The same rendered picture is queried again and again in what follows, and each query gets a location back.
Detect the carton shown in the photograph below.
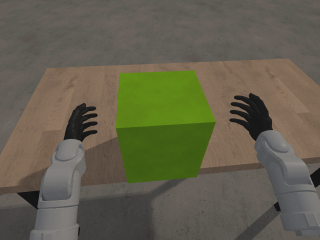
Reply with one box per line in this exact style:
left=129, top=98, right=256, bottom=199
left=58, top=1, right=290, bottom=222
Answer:
left=116, top=70, right=216, bottom=184

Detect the right robot forearm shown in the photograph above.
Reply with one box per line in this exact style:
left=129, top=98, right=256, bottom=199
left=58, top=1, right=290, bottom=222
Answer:
left=254, top=130, right=320, bottom=237

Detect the left robot forearm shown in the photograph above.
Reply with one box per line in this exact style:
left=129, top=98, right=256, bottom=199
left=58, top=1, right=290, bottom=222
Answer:
left=29, top=139, right=86, bottom=240

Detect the left robot hand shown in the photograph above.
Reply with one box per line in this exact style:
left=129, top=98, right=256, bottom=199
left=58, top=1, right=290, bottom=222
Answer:
left=63, top=103, right=98, bottom=142

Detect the right robot hand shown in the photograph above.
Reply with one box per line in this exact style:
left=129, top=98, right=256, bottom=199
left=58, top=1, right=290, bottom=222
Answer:
left=229, top=93, right=273, bottom=141

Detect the table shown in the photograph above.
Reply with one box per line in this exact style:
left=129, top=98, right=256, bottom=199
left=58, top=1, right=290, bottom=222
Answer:
left=0, top=58, right=320, bottom=236

